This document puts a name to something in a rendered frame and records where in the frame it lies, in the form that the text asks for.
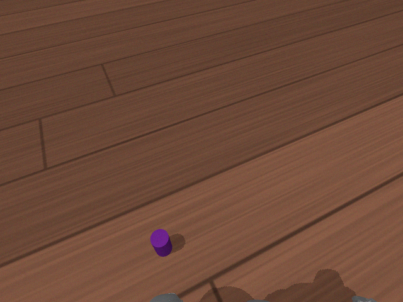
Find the can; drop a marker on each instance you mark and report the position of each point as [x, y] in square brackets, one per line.
[161, 242]

